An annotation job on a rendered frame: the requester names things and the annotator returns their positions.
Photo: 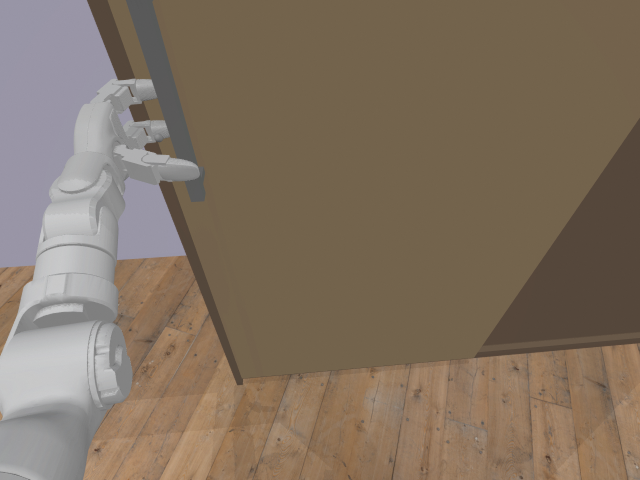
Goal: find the handle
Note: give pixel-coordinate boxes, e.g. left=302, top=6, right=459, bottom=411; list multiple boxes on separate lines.
left=126, top=0, right=206, bottom=202

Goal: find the left robot forearm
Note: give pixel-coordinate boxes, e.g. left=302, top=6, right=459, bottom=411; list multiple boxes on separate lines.
left=0, top=152, right=125, bottom=416

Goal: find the robot left hand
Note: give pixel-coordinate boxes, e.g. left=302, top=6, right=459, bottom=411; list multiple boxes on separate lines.
left=74, top=79, right=200, bottom=185

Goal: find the left robot upper arm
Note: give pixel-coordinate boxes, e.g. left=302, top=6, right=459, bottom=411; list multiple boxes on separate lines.
left=0, top=320, right=133, bottom=480

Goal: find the wardrobe door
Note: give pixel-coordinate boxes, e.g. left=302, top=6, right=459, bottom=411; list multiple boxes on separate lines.
left=108, top=0, right=640, bottom=378
left=482, top=118, right=640, bottom=346

